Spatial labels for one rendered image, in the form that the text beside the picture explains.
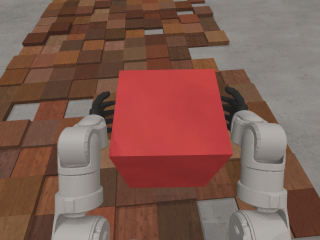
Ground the left robot forearm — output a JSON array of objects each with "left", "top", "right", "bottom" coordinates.
[{"left": 51, "top": 114, "right": 108, "bottom": 240}]

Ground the robot right hand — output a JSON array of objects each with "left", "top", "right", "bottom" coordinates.
[{"left": 220, "top": 86, "right": 248, "bottom": 131}]

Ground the robot right upper arm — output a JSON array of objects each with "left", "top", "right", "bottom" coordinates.
[{"left": 229, "top": 210, "right": 291, "bottom": 240}]

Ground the right robot forearm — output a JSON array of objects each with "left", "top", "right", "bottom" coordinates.
[{"left": 230, "top": 110, "right": 292, "bottom": 240}]

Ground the carton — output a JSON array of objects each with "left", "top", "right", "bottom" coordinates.
[{"left": 109, "top": 69, "right": 233, "bottom": 188}]

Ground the robot left hand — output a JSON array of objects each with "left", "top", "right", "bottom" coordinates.
[{"left": 89, "top": 91, "right": 116, "bottom": 133}]

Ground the robot left upper arm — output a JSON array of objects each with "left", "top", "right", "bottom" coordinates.
[{"left": 53, "top": 215, "right": 110, "bottom": 240}]

